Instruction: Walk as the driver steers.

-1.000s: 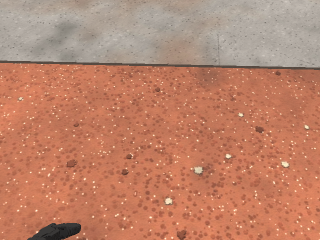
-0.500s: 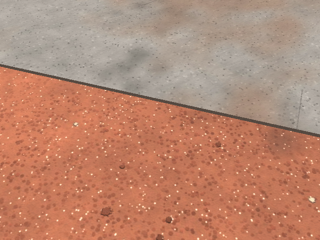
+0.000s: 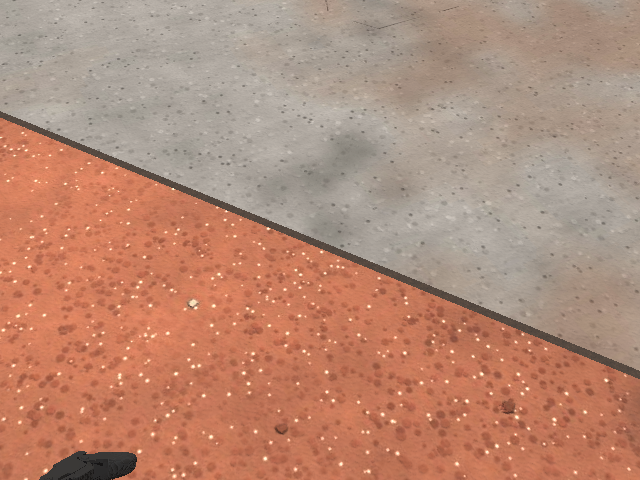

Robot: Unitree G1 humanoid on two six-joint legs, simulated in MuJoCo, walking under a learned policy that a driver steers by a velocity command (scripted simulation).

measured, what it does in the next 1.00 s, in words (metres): walks ahead: right foot, then left foot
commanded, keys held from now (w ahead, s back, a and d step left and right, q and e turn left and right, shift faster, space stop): w+q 0.02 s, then w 0.98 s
